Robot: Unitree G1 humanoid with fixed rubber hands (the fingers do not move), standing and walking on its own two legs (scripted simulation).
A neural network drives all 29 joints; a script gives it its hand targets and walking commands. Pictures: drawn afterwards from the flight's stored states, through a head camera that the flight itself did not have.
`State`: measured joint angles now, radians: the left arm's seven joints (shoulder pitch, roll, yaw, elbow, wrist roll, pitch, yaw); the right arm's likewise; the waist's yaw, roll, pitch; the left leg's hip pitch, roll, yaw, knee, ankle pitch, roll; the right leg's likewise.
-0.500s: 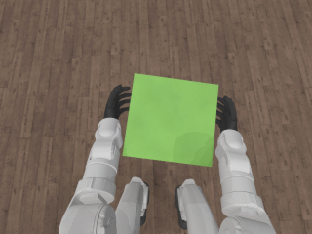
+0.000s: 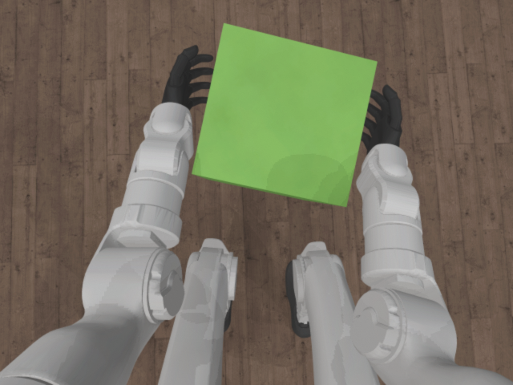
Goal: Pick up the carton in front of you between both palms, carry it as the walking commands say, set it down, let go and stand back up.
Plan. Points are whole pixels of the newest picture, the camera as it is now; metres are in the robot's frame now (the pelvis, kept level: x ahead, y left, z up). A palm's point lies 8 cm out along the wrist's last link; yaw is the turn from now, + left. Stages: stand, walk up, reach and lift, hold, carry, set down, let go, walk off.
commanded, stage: set down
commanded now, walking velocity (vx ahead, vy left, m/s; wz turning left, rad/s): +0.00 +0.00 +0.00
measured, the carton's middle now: (274, 133) +0.48 +0.00 -0.18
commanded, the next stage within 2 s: none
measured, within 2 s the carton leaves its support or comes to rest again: rests again in 1.10 s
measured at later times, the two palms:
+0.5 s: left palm (203, 104) +0.55 +0.13 -0.24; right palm (353, 143) +0.49 -0.16 -0.24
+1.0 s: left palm (208, 107) +0.57 +0.13 -0.31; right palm (344, 139) +0.51 -0.16 -0.30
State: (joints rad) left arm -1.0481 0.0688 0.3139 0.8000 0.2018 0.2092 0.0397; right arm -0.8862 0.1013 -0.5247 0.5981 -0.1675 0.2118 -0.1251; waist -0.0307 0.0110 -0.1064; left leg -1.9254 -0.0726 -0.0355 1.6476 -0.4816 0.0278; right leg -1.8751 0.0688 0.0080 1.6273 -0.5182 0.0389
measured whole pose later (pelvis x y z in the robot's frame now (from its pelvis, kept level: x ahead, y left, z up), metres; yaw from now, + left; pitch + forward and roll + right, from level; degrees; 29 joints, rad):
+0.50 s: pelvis -0.02 +0.00 -0.11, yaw -1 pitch +44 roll -5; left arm -1.45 0.25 0.21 0.97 0.15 0.26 0.04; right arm -1.21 0.03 -0.56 0.63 -0.12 0.28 -0.18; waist -0.06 0.00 0.15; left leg -2.25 -0.08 -0.03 2.00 -0.52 0.03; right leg -2.18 0.07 -0.02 1.98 -0.57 0.05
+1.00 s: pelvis -0.01 +0.00 -0.16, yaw -2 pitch +38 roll -4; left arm -1.58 0.37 0.04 1.14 0.01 0.24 0.04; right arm -1.36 -0.05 -0.49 0.81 -0.01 0.23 -0.18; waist -0.07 -0.03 0.32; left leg -2.28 -0.05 -0.01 2.20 -0.58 0.04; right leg -2.23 0.11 -0.01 2.17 -0.62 0.06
